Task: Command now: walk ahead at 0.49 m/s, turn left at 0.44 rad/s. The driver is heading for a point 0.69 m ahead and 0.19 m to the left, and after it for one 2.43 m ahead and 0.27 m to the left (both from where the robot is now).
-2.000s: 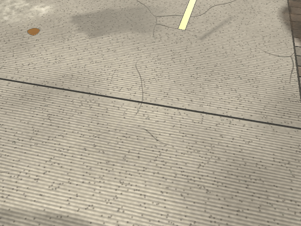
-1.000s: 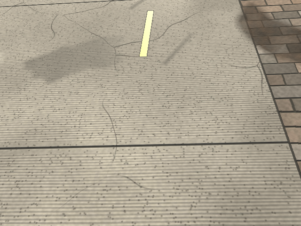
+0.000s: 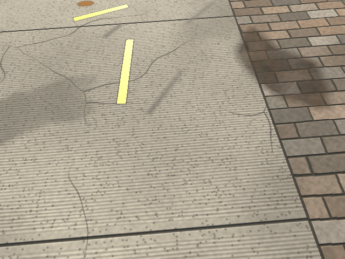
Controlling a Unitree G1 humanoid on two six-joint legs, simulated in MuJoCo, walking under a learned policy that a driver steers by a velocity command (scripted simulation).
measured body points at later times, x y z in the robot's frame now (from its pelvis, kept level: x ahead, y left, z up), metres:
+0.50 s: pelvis +0.27 +0.06 -0.01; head +0.30 +0.08 +0.44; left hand +0.30 +0.34 -0.13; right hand +0.42 -0.19 -0.13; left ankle +0.28 +0.10 -0.75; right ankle +0.28 -0.11 -0.66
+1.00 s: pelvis +0.55 +0.10 -0.01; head +0.59 +0.11 +0.44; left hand +0.53 +0.40 -0.12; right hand +0.74 -0.11 -0.14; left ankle +0.40 +0.14 -0.65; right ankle +0.65 +0.06 -0.75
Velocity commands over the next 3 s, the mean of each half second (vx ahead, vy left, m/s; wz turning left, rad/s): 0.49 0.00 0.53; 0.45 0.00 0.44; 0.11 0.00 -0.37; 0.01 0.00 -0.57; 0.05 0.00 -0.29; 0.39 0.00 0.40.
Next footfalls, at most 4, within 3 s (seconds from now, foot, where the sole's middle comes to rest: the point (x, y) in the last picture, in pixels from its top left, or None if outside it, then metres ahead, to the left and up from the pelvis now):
0.32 left None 0.32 0.11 -0.78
0.86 right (165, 210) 0.69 0.08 -0.78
1.32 left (119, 220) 0.65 0.27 -0.78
1.76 right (175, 222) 0.63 0.04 -0.78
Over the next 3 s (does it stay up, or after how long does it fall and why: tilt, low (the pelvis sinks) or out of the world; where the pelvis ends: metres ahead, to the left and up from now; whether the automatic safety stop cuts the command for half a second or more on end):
stays up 0.75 0.11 -0.01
